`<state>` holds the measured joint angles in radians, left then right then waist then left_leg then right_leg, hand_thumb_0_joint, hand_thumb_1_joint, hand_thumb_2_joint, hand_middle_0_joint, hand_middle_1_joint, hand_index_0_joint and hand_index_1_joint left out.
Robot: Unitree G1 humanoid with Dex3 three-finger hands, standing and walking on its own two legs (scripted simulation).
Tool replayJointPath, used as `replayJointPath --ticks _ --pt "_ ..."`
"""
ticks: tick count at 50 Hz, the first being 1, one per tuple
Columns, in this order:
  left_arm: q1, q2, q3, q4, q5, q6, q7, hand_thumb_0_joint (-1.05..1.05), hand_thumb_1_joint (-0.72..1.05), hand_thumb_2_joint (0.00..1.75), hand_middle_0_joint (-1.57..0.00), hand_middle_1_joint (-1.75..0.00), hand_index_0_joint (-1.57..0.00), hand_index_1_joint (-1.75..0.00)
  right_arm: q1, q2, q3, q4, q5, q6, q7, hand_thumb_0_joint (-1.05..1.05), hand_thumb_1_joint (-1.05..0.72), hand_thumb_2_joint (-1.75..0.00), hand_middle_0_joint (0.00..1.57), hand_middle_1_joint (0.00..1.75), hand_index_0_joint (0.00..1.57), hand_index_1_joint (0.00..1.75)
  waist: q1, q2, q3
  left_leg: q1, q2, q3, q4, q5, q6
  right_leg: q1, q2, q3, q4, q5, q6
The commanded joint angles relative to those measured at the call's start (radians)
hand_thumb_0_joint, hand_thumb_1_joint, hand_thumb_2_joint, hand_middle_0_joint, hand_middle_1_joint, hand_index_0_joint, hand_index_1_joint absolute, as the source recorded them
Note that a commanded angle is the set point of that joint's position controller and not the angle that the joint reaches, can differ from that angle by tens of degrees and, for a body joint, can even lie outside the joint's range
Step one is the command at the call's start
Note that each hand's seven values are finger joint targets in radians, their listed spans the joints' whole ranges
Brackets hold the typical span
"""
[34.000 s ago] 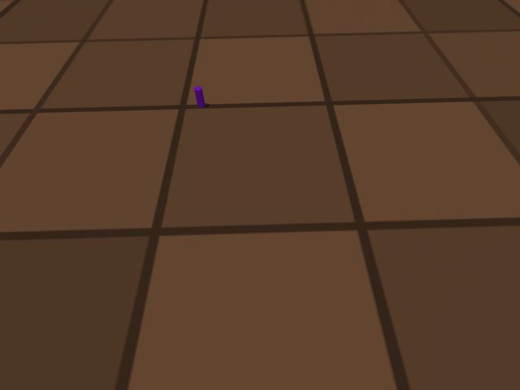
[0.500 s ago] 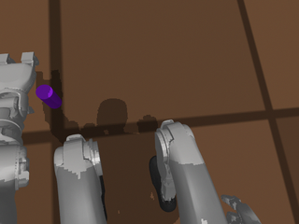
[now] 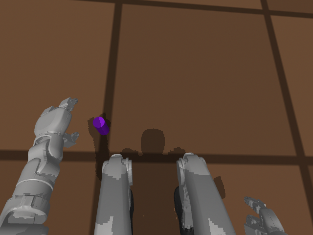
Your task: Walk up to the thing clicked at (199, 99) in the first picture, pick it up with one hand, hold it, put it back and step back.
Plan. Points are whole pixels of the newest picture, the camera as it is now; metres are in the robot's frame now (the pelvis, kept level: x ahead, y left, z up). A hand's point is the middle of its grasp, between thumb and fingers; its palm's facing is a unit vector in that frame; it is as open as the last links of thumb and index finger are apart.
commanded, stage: home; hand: left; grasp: from above
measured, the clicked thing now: (101, 126) +0.48 +0.23 -0.42
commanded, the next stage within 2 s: none
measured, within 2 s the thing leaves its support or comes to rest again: neither
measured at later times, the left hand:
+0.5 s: hand (42, 176) +0.24 +0.21 +0.10, palm faces +0.00 -0.93 -0.37, open 7.4 cm
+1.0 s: hand (2, 200) +0.22 +0.20 +0.19, palm faces +0.17 -0.97 -0.18, open 7.4 cm
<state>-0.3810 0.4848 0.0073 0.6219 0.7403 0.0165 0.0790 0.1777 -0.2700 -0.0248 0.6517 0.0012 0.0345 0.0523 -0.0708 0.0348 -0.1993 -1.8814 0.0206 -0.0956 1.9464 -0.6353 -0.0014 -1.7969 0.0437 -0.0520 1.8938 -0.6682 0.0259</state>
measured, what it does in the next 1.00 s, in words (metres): rises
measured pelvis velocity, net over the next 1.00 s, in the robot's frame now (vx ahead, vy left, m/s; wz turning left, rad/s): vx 0.08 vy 0.00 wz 0.11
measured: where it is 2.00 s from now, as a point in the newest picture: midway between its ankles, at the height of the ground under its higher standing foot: (155, 222)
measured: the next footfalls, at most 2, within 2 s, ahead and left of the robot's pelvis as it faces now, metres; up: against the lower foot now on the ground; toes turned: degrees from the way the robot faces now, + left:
none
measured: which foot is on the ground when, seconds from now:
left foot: down 0.00-1.00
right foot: down 0.00-1.00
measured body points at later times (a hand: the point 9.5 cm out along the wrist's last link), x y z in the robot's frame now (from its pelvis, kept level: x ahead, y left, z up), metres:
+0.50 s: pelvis +0.04 +0.00 +0.18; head +0.11 +0.02 +0.62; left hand +0.24 +0.25 +0.12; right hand +0.24 -0.22 +0.10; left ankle +0.08 +0.12 -0.44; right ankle +0.08 -0.13 -0.44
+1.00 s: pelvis +0.08 +0.00 +0.24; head +0.09 +0.01 +0.69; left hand +0.20 +0.25 +0.20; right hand +0.27 -0.22 +0.18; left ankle +0.08 +0.12 -0.44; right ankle +0.08 -0.13 -0.44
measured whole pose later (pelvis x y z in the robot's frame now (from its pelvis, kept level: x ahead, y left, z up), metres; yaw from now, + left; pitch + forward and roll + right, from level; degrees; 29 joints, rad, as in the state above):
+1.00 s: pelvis +0.08 +0.00 +0.24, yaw +6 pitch +10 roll -3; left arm 0.51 0.22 0.04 -0.13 -0.06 0.46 0.02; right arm 0.29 -0.22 0.04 0.51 0.01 -0.23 -0.19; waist -0.04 0.04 -0.17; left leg -0.72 0.01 -0.07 1.02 -0.47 0.00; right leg -0.64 0.01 -0.04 0.95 -0.49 0.01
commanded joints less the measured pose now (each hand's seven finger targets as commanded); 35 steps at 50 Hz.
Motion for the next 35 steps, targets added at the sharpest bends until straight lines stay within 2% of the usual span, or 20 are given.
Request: replayJointPath --ticks 1,4,6,7,8,10,12,15,16,17,21,22,29,32,35 --pt "-0.127 0.153 0.055 -0.321 -0.101 0.029 0.032 0.00 0.90 0.90 -0.20 -0.30 -0.20 -0.30 0.041 -0.159 -0.067 -0.106 0.021 -0.046 -0.035 0.00 -0.90 -0.90 0.20 0.30 0.20 0.30 0.003 0.175 -0.516 0.622 0.005 -0.012 -0.423 0.059 0.016 0.312 0.006 -0.023 -0.319 0.140 -0.060" --pt "-0.075 0.113 0.034 -0.427 -0.182 0.062 0.027 0.00 0.89 0.89 -0.20 -0.30 -0.20 -0.30 0.009 -0.157 -0.061 -0.120 0.027 -0.075 -0.055 0.00 -0.90 -0.90 0.20 0.30 0.20 0.30 -0.001 0.201 -0.496 0.706 0.007 -0.024 -0.502 0.022 0.010 0.368 0.001 -0.018 -0.377 0.131 -0.055" --pt "0.050 0.074 0.021 -0.448 -0.241 0.090 0.024 0.00 0.88 0.89 -0.20 -0.29 -0.20 -0.29 -0.018 -0.145 -0.052 -0.133 0.033 -0.096 -0.070 0.00 -0.90 -0.90 0.20 0.30 0.20 0.30 0.004 0.148 -0.469 0.741 0.002 -0.014 -0.540 0.013 0.014 0.433 0.003 -0.015 -0.441 0.125 -0.052" --pt "0.103 0.046 0.014 -0.453 -0.271 0.105 0.022 0.00 0.89 0.89 -0.20 -0.30 -0.20 -0.30 -0.024 -0.140 -0.052 -0.132 0.033 -0.106 -0.078 0.00 -0.90 -0.90 0.20 0.30 0.20 0.30 -0.006 0.124 -0.446 0.757 0.000 0.001 -0.549 0.040 0.016 0.456 0.000 -0.009 -0.472 0.136 -0.053" --pt "0.119 0.048 0.018 -0.491 -0.301 0.117 0.021 0.00 0.82 0.86 -0.19 -0.29 -0.19 -0.29 -0.035 -0.141 -0.046 -0.144 0.036 -0.114 -0.085 0.00 -0.90 -0.90 0.20 0.30 0.20 0.30 -0.006 0.121 -0.445 0.780 -0.002 -0.009 -0.580 0.025 0.016 0.489 0.000 -0.009 -0.498 0.127 -0.052" --pt "0.202 0.018 0.007 -0.491 -0.355 0.148 0.020 0.00 0.86 0.88 -0.20 -0.29 -0.20 -0.29 -0.046 -0.128 -0.040 -0.149 0.037 -0.129 -0.098 0.00 -0.90 -0.90 0.20 0.30 0.20 0.30 -0.015 0.089 -0.374 0.789 -0.006 0.012 -0.606 0.038 0.020 0.543 0.000 0.002 -0.565 0.132 -0.049" --pt "0.229 0.031 0.030 -0.549 -0.403 0.168 0.024 0.00 0.88 0.89 -0.20 -0.30 -0.20 -0.30 -0.059 -0.120 -0.031 -0.165 0.040 -0.143 -0.108 0.00 -0.90 -0.90 0.20 0.30 0.20 0.30 -0.010 0.080 -0.372 0.826 -0.010 0.020 -0.642 0.055 0.022 0.615 -0.001 0.011 -0.616 0.141 -0.048" --pt "0.335 -0.002 0.028 -0.604 -0.481 0.200 0.025 0.00 0.90 0.90 -0.20 -0.30 -0.20 -0.30 -0.053 -0.105 -0.020 -0.184 0.041 -0.166 -0.126 0.00 -0.90 -0.90 0.20 0.30 0.20 0.30 -0.010 0.081 -0.329 0.895 -0.012 0.023 -0.712 0.098 0.020 0.697 -0.001 0.016 -0.687 0.171 -0.048" --pt "0.363 -0.006 0.043 -0.606 -0.506 0.212 0.028 0.00 0.90 0.90 -0.20 -0.30 -0.20 -0.30 -0.049 -0.103 -0.014 -0.190 0.040 -0.173 -0.132 0.00 -0.90 -0.90 0.20 0.30 0.20 0.30 -0.006 0.071 -0.319 0.927 -0.010 0.019 -0.737 0.098 0.019 0.723 -0.001 0.017 -0.709 0.171 -0.048" --pt "0.389 -0.021 0.035 -0.627 -0.530 0.221 0.028 0.00 0.90 0.90 -0.20 -0.30 -0.20 -0.30 -0.048 -0.094 -0.009 -0.196 0.041 -0.180 -0.137 0.00 -0.90 -0.90 0.20 0.30 0.20 0.30 -0.007 0.072 -0.298 0.944 -0.012 0.021 -0.763 0.104 0.019 0.752 -0.001 0.019 -0.739 0.175 -0.047" --pt "0.518 -0.053 0.057 -0.704 -0.627 0.257 0.028 0.00 0.90 0.90 -0.20 -0.30 -0.20 -0.30 -0.020 -0.078 0.004 -0.223 0.038 -0.202 -0.160 0.00 -0.90 -0.90 0.20 0.30 0.20 0.30 0.005 0.074 -0.254 1.047 -0.013 0.016 -0.864 0.151 0.016 0.864 -0.005 0.015 -0.828 0.207 -0.047" --pt "0.551 -0.070 0.047 -0.720 -0.645 0.267 0.025 0.00 0.90 0.90 -0.20 -0.30 -0.20 -0.30 -0.012 -0.071 0.006 -0.225 0.036 -0.206 -0.166 0.00 -0.90 -0.90 0.20 0.30 0.20 0.30 -0.001 0.081 -0.229 1.057 -0.016 0.024 -0.882 0.171 0.018 0.894 -0.005 0.016 -0.855 0.226 -0.046" --pt "0.756 -0.142 0.067 -0.865 -0.753 0.363 0.014 0.00 0.90 0.90 -0.20 -0.30 -0.20 -0.30 0.051 -0.053 0.025 -0.280 0.039 -0.226 -0.212 0.00 -0.90 -0.90 0.20 0.30 0.20 0.30 0.012 0.065 -0.148 1.213 -0.020 0.035 -1.030 0.272 0.013 1.080 -0.006 0.007 -1.016 0.312 -0.041" --pt "0.826 -0.160 0.081 -0.928 -0.788 0.389 0.009 0.00 0.90 0.90 -0.20 -0.30 -0.20 -0.30 0.060 -0.046 0.032 -0.299 0.036 -0.244 -0.229 0.00 -0.90 -0.90 0.20 0.30 0.20 0.30 0.019 0.033 -0.111 1.236 -0.020 0.031 -1.060 0.313 0.015 1.124 -0.003 -0.005 -1.056 0.341 -0.039" --pt "0.861 -0.180 0.081 -0.943 -0.805 0.399 -0.007 0.00 0.90 0.90 -0.20 -0.30 -0.20 -0.30 0.064 -0.045 0.032 -0.307 0.030 -0.264 -0.244 0.00 -0.90 -0.90 0.20 0.30 0.20 0.30 0.017 0.022 -0.066 1.253 -0.017 0.026 -1.086 0.315 0.015 1.134 -0.002 -0.011 -1.074 0.341 -0.038"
